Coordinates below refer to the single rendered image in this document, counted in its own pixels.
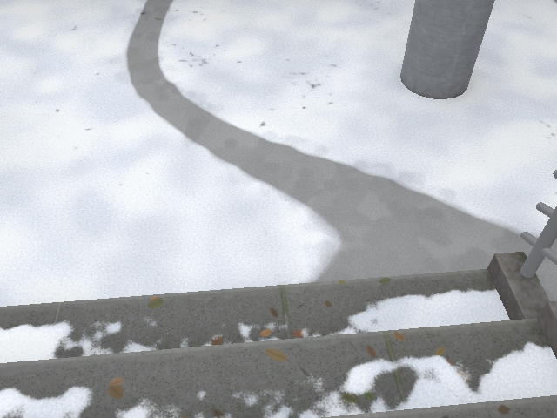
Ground stairs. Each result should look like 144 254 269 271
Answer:
0 269 557 418

